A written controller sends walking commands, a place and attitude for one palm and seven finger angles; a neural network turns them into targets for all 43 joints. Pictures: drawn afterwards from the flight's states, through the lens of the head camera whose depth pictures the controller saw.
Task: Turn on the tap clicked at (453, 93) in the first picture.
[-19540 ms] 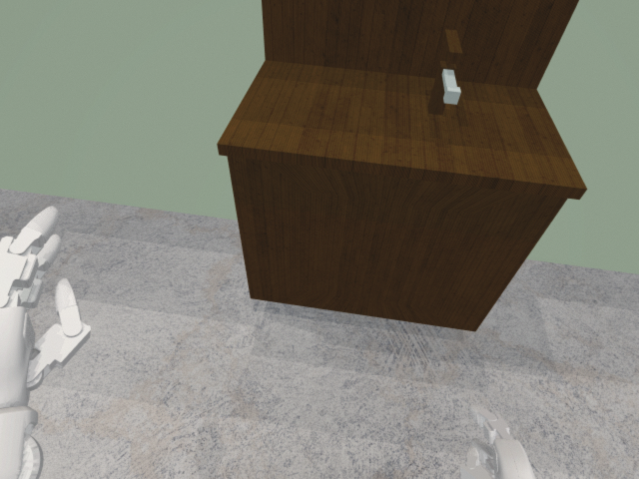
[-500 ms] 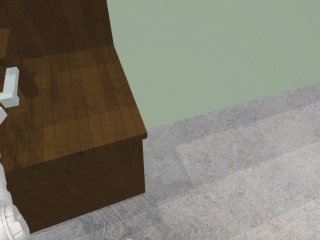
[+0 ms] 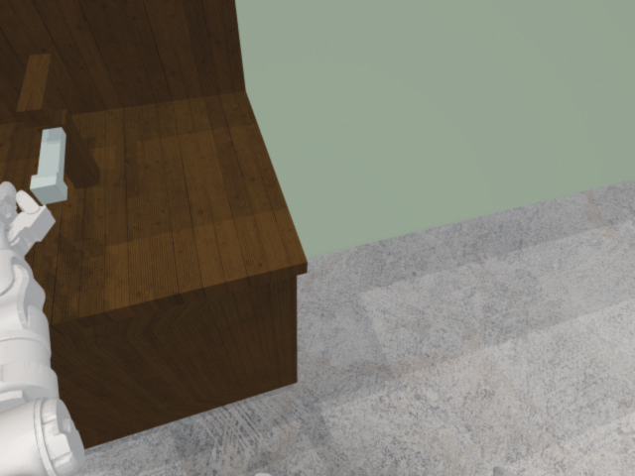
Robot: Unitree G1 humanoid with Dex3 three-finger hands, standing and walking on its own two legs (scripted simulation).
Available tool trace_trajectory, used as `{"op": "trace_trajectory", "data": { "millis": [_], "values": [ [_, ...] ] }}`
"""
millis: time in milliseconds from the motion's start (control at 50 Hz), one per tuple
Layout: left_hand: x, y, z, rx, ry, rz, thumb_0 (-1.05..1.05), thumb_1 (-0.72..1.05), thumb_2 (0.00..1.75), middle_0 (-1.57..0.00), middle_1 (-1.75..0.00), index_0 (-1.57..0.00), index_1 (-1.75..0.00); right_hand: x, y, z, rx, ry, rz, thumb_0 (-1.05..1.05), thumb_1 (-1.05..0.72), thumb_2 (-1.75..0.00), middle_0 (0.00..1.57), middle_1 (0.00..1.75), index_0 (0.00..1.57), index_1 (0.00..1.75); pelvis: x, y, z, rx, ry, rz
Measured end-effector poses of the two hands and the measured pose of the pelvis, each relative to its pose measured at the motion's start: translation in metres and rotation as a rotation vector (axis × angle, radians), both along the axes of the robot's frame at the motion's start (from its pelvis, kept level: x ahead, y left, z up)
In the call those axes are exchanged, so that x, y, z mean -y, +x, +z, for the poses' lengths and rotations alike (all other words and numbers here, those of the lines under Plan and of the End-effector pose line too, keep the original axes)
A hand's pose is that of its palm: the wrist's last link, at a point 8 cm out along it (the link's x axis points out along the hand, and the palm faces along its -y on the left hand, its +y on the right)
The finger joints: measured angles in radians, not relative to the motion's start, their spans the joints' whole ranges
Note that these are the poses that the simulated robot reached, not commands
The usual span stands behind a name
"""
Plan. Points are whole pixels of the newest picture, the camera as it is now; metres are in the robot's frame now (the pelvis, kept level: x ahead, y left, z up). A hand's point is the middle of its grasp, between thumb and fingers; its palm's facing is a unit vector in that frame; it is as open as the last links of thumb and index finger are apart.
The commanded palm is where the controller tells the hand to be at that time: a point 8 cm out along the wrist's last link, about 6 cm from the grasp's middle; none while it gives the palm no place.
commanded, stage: push the lever round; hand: left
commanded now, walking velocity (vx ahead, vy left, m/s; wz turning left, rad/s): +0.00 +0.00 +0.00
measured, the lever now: (49, 188) +0.42 +0.36 +0.11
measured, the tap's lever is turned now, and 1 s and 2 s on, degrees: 1 21 57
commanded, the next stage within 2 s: none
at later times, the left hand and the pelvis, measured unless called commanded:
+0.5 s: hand (90, 204) +0.40 +0.30 +0.11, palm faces +0.64 -0.76 -0.05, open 7.7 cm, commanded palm +0.35 +0.32 +0.11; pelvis +0.00 +0.00 +0.01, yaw +0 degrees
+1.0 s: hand (132, 189) +0.43 +0.26 +0.11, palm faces +0.74 -0.67 -0.08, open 7.8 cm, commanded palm +0.38 +0.28 +0.11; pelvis -0.01 -0.02 +0.00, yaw +0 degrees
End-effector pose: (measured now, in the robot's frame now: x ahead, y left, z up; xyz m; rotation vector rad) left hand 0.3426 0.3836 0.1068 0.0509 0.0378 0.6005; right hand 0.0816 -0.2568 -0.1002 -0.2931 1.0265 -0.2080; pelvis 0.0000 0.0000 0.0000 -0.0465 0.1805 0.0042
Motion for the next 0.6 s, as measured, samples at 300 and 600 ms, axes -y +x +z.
{"op": "trace_trajectory", "data": {
  "millis": [300,600],
  "values": [
    [0.039,0.01,0.002,0.028,0.0,0.04,0.04,0.95,0.92,-0.15,-0.15,-0.15,-0.15,-0.013,0.007,0.001,0.023,0.025,0.003,0.01,-0.9,-0.9,0.21,0.3,0.2,0.3,-0.009,0.004,0.004,0.024,0.004,-0.003],
    [0.068,0.006,0.011,0.023,0.017,0.128,0.04,0.95,0.92,-0.15,-0.15,-0.15,-0.15,-0.01,0.009,-0.001,0.025,0.039,0.022,0.01,-0.9,-0.9,0.21,0.3,0.2,0.3,-0.001,-0.004,0.006,0.046,0.014,0.007]
  ]
}}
